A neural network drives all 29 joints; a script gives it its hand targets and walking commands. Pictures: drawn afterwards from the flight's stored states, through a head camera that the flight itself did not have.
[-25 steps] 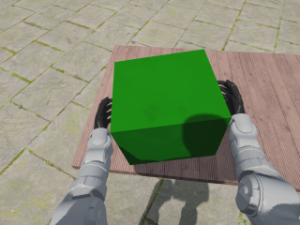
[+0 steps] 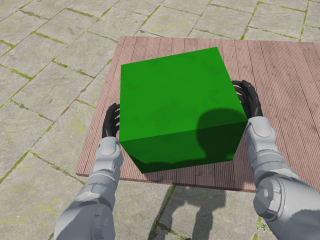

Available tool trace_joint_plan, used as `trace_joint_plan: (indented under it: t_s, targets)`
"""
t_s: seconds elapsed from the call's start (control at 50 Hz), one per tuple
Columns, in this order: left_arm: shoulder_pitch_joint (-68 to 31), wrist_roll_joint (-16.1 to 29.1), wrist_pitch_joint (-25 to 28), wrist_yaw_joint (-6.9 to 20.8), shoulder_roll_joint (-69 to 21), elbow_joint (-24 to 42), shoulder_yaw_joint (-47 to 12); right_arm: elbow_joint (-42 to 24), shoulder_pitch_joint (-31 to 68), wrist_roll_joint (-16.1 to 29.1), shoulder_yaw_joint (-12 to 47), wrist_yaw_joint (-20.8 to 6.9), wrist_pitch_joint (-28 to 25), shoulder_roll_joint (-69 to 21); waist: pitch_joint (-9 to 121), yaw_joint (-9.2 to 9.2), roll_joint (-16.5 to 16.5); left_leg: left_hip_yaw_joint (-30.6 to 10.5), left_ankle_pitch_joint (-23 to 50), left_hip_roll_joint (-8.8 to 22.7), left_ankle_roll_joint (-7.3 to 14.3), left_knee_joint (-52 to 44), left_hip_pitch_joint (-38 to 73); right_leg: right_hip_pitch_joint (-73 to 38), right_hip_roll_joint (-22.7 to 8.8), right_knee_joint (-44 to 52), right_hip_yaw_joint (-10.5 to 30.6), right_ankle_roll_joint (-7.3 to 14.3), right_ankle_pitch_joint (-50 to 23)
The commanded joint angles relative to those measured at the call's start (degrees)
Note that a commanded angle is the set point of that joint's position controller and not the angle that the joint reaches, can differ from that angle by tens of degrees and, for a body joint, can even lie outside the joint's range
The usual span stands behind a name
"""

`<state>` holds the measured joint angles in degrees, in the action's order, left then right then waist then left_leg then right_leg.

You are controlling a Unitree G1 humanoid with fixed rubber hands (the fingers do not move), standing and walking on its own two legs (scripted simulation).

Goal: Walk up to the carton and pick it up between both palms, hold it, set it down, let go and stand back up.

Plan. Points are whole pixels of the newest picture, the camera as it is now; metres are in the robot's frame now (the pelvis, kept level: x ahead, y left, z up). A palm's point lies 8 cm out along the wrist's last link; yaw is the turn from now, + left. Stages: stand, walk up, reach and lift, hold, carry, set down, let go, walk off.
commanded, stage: set down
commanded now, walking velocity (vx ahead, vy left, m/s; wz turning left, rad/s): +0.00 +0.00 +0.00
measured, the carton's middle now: (177, 113) +0.47 -0.01 -0.03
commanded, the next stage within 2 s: none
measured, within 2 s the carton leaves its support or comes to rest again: rests again in 0.94 s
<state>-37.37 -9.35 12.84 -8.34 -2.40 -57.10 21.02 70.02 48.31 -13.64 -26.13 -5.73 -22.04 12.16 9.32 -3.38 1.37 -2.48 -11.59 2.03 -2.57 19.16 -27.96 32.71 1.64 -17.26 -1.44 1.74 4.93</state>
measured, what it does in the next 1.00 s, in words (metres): stands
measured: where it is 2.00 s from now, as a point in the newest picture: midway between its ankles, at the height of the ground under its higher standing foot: outside the picture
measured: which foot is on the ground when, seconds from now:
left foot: down 0.00-1.00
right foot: down 0.00-1.00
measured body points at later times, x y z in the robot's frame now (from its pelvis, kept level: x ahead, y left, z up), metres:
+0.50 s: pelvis +0.00 +0.00 -0.01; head +0.14 -0.02 +0.42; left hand +0.40 +0.17 -0.03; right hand +0.47 -0.19 +0.01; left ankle -0.05 +0.14 -0.74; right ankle +0.01 -0.10 -0.74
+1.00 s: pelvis -0.01 -0.01 -0.01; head +0.15 -0.04 +0.41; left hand +0.41 +0.17 -0.03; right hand +0.47 -0.20 -0.02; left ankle -0.05 +0.14 -0.74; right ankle +0.01 -0.10 -0.74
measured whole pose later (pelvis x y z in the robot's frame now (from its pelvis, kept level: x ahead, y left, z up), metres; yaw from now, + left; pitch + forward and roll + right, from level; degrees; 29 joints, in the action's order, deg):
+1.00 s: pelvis -0.01 -0.01 -0.01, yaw +0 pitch +30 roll +1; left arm -46.2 -6.9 24.1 -8.4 -0.6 -68.3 24.0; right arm 78.8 55.6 -17.5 -30.2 -5.6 -26.0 15.6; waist 11.4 -4.6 2.0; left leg 0.0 -11.3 2.1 -2.7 23.3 -41.9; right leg 47.8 1.2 -23.6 -1.4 2.4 5.8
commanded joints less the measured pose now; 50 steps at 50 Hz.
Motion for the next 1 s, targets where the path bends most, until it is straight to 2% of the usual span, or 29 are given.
trace_joint_plan:
  t_s: [0.0,0.04,0.06,0.08,0.1,0.14,0.16,0.2,0.24,0.26,0.28,0.3,0.34,0.38,0.4,0.48,0.5,0.54,0.58,0.66,0.7,0.74,0.76,0.78,0.8,0.82,0.84,0.92,0.98]
  targets:
    - [-37.3,-2.3,7.1,6.0,-25.8,9.4,-14.6,0.1,25.5,-5.0,12.1,-8.4,-2.9,-27.4,35.6,0.86,-5.2,7.7,21.8,-0.2,0.2,1.8,3.4,-32.6,-2.7,-7.0,-3.1,-1.9,-28.2]
    - [-36.0,-2.1,7.5,5.9,-27.1,8.5,-15.0,-0.5,26.6,-5.2,12.5,-8.5,-3.7,-27.5,38.2,-0.15,-5.4,7.0,24.3,0.1,0.1,2.3,3.1,-31.6,-2.4,-7.9,-3.3,-2.0,-30.9]
    - [-39.0,-2.2,7.8,5.8,-25.5,8.9,-14.7,3.1,25.9,-5.4,11.3,-8.4,-3.5,-26.8,35.5,1.45,-4.8,7.1,21.8,0.1,0.2,2.1,3.0,-29.7,-2.5,-7.3,-3.5,-1.8,-27.1]
    - [-37.6,-2.2,7.6,5.7,-26.0,7.5,-15.0,2.4,26.7,-5.6,10.8,-8.5,-3.5,-25.6,34.4,1.4,-4.1,6.7,21.5,0.1,0.2,1.9,2.5,-28.5,-2.4,-6.9,-3.5,-1.3,-25.0]
    - [-37.7,-2.9,7.6,5.7,-25.2,7.2,-13.9,2.9,26.8,-5.4,11.1,-8.6,-3.4,-26.9,33.7,-0.34,-4.4,7.6,21.0,0.0,0.5,2.0,2.6,-29.0,-2.6,-7.2,-3.3,-1.6,-25.4]
    - [-35.3,-2.9,8.3,5.9,-26.2,6.8,-14.1,2.8,25.8,-4.7,11.7,-8.6,-3.9,-27.0,34.9,-0.06,-4.3,7.3,24.6,0.0,0.0,2.8,3.5,-30.3,-2.5,-7.5,-3.0,-1.5,-29.8]
    - [-36.6,-1.7,8.5,5.7,-26.0,7.1,-15.2,2.8,27.0,-5.3,11.2,-8.5,-4.4,-26.6,38.7,0.54,-5.2,7.3,24.5,0.1,0.1,3.4,3.8,-28.8,-2.1,-7.7,-3.7,-1.6,-29.0]
    - [-39.0,-1.9,9.9,5.5,-25.5,7.5,-14.6,4.2,27.6,-5.7,11.2,-8.2,-5.1,-26.9,40.7,0.05,-5.2,7.6,26.1,-0.2,-0.1,4.2,2.3,-28.7,-2.4,-8.4,-3.2,-1.7,-31.9]
    - [-37.4,-2.1,10.1,5.4,-26.5,6.0,-15.2,4.5,27.5,-5.6,10.6,-8.4,-5.6,-26.5,40.7,0.98,-4.2,6.8,27.8,0.3,-0.3,4.7,2.1,-27.3,-2.2,-8.7,-3.3,-1.4,-31.5]
    - [-37.5,-2.0,10.6,5.2,-26.8,6.4,-15.3,5.3,27.6,-5.7,10.9,-8.4,-5.9,-26.6,41.0,0.41,-3.9,7.0,29.1,0.2,-0.2,5.1,1.3,-27.7,-2.4,-9.5,-2.8,-1.3,-33.8]
    - [-37.6,-1.6,11.3,5.4,-26.4,6.2,-15.0,4.8,28.6,-6.0,11.4,-8.2,-6.5,-26.5,42.1,0.35,-5.5,7.2,28.1,0.2,0.2,5.0,0.3,-29.0,-2.4,-9.8,-2.8,-1.7,-35.3]
    - [-39.0,-1.1,12.3,5.6,-26.4,5.5,-15.6,5.5,28.7,-6.4,10.7,-8.2,-7.0,-26.4,42.6,0.76,-4.5,7.3,27.4,-0.2,-0.1,5.3,-0.3,-29.2,-2.4,-9.5,-2.8,-1.6,-34.5]
    - [-38.1,-1.0,12.2,5.7,-26.0,2.2,-15.2,7.0,28.8,-6.8,9.8,-8.0,-7.3,-25.7,39.7,1.43,-6.2,7.2,26.3,-0.4,0.3,5.1,-4.5,-29.8,-2.9,-10.6,-2.6,-1.7,-36.0]
    - [-37.1,-1.3,12.7,5.7,-26.2,2.4,-14.9,7.6,27.8,-6.0,10.3,-8.1,-7.1,-25.9,40.9,0.54,-5.5,7.5,25.5,0.0,0.3,5.0,-1.3,-28.4,-2.4,-10.5,-2.7,-2.3,-34.7]
    - [-37.4,-1.2,12.8,5.9,-25.2,1.0,-14.4,8.7,28.1,-6.7,9.6,-8.1,-7.0,-24.4,39.8,1.27,-6.3,7.7,23.4,-0.1,0.6,4.8,-2.6,-27.5,-2.5,-10.0,-2.7,-2.2,-32.5]
    - [-37.9,-2.1,12.8,5.9,-23.5,-0.4,-13.1,11.1,28.1,-7.2,8.9,-8.7,-6.7,-23.8,37.5,0.69,-5.9,7.5,20.3,0.0,0.9,3.9,-3.6,-24.1,-2.3,-9.4,-3.1,-2.0,-28.0]
    - [-37.3,-2.1,13.0,5.7,-24.6,1.0,-13.8,10.9,28.1,-7.5,8.3,-8.9,-6.9,-23.4,38.7,1.44,-5.1,7.2,20.1,0.1,0.7,3.6,-3.0,-22.7,-2.1,-8.8,-3.1,-1.7,-26.3]
    - [-37.2,-2.4,12.9,5.9,-22.7,-0.8,-12.1,11.0,28.5,-7.7,8.6,-8.7,-6.6,-23.6,37.6,0.27,-6.7,7.7,19.2,0.0,1.2,3.5,-4.8,-23.7,-2.3,-9.7,-2.9,-2.0,-27.7]
    - [-37.6,-1.7,13.1,6.1,-23.2,-1.1,-13.0,11.3,28.9,-7.3,8.3,-8.8,-6.8,-23.0,37.6,1.47,-6.6,7.8,17.6,0.0,1.2,3.3,-5.6,-23.9,-2.4,-9.5,-2.8,-2.1,-26.3]
    - [-38.8,-1.9,13.1,6.4,-21.0,-3.9,-10.8,10.0,30.5,-8.5,7.9,-9.0,-6.1,-23.5,36.6,0.21,-8.7,8.2,12.5,-0.4,2.3,2.5,-8.9,-24.4,-2.9,-9.8,-2.2,-2.5,-23.0]
    - [-41.5,-1.6,13.2,6.8,-19.6,-4.0,-10.7,12.1,31.3,-9.1,6.3,-8.9,-5.4,-22.2,36.1,1.58,-8.8,8.4,8.8,-0.3,2.3,1.6,-10.5,-24.6,-3.4,-9.6,-2.1,-3.0,-19.9]
    - [-39.5,-1.8,13.0,6.6,-20.1,-5.0,-9.7,11.5,30.4,-8.8,6.2,-9.1,-5.5,-22.5,36.0,0.32,-7.9,8.5,10.6,-0.1,2.4,2.3,-9.1,-23.2,-3.1,-10.1,-2.0,-2.5,-19.8]
    - [-39.6,-2.2,13.0,6.7,-20.0,-5.2,-9.5,11.9,30.0,-9.1,6.2,-9.2,-5.3,-22.2,34.9,0.86,-7.8,8.8,8.9,-0.2,2.4,1.9,-9.6,-23.7,-3.2,-9.5,-2.0,-2.6,-18.0]
    - [-40.3,-2.1,12.6,6.6,-19.3,-4.7,-9.2,10.2,29.9,-8.7,6.4,-9.2,-5.0,-22.9,36.4,0.05,-7.7,8.7,8.0,-0.3,2.6,2.3,-10.6,-24.3,-3.2,-10.1,-1.7,-2.9,-17.5]
    - [-41.3,-1.5,12.7,6.5,-19.8,-4.1,-10.3,10.4,30.6,-9.1,6.3,-9.3,-5.2,-22.0,37.2,1.02,-7.3,8.6,8.1,-0.2,2.3,2.2,-9.9,-22.5,-2.9,-10.3,-2.3,-2.7,-17.4]
    - [-41.4,-2.0,12.7,6.4,-19.0,-4.8,-9.2,9.7,31.9,-8.8,6.5,-9.4,-5.1,-22.4,38.6,-0.28,-7.2,8.7,7.9,-0.5,2.3,2.4,-11.6,-23.6,-3.2,-10.6,-1.9,-2.8,-18.1]
    - [-41.6,-2.2,12.9,6.4,-19.0,-4.3,-9.0,10.3,30.9,-9.2,5.7,-9.2,-4.9,-22.6,36.2,0.98,-7.2,8.6,7.1,-0.4,2.4,2.4,-10.1,-22.6,-3.1,-10.1,-2.2,-2.7,-16.1]
    - [-39.4,-2.4,12.9,6.6,-19.9,-5.3,-9.1,9.1,31.2,-9.2,6.5,-9.0,-5.7,-22.7,38.0,0.65,-8.2,8.9,11.2,-0.4,2.3,4.0,-9.5,-23.1,-2.8,-11.2,-2.0,-2.7,-21.4]
    - [-38.4,-3.0,13.9,6.7,-19.9,-5.8,-8.2,7.6,32.4,-9.8,6.6,-8.6,-7.0,-22.5,40.3,-0.66,-8.6,9.0,11.2,-0.4,2.3,4.3,-12.8,-25.3,-3.3,-11.9,-1.3,-2.9,-23.7]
